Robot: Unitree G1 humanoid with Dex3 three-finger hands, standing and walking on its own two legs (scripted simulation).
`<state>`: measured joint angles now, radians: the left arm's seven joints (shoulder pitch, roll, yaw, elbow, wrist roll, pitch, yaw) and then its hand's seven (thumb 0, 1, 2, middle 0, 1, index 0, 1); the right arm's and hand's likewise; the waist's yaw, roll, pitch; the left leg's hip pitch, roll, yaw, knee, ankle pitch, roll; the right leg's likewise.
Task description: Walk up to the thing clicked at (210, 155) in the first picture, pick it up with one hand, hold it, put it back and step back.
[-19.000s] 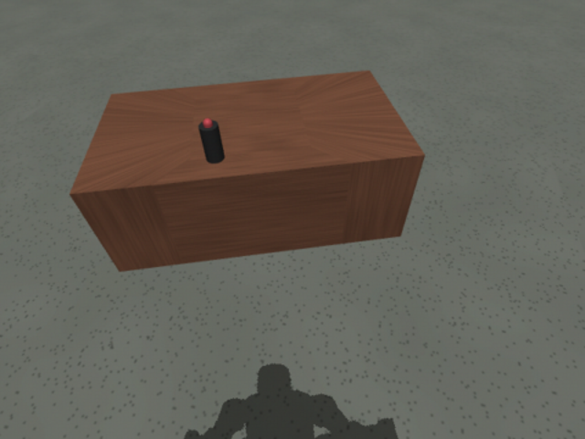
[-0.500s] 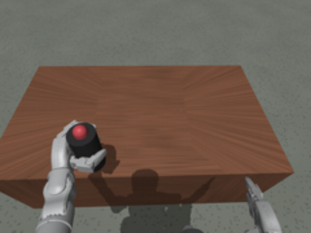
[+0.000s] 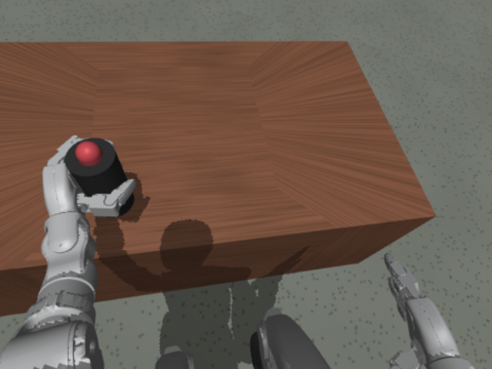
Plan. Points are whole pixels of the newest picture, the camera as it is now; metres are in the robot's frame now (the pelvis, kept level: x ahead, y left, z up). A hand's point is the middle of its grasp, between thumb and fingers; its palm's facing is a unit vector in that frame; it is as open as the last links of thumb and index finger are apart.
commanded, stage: crouch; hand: left
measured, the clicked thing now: (101, 177) +0.47 +0.16 +0.00
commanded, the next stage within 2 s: lower in 0.60 s
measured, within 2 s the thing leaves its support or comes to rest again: rests again in 1.54 s
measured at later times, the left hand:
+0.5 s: hand (112, 173) +0.50 +0.16 -0.04, palm faces +0.12 -0.99 -0.02, open 9.2 cm
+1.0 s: hand (117, 180) +0.51 +0.16 -0.09, palm faces +0.11 -0.99 -0.02, open 9.2 cm
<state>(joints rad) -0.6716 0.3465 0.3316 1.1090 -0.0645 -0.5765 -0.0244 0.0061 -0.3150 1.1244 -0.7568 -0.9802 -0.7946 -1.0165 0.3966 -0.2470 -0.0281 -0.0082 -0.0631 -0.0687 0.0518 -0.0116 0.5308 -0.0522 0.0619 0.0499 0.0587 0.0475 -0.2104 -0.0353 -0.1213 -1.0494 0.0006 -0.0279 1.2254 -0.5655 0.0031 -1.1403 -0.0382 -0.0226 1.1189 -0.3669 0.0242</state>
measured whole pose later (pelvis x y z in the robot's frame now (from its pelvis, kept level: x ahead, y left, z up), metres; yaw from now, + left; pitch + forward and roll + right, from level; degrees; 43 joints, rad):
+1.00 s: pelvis -0.01 +0.00 -0.05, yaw -1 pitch +30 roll -3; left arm -0.84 0.53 0.43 1.27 0.02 -0.61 0.00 0.01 -0.31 1.12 -0.75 -0.99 -0.79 -1.02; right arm 0.39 -0.28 -0.03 -0.21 -0.08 -0.04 0.08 -0.01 0.52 -0.06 0.07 0.05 0.06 0.05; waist -0.35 -0.04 -0.14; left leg -1.35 0.01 -0.05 1.46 -0.63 0.00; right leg -1.43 -0.03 -0.04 1.32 -0.41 0.02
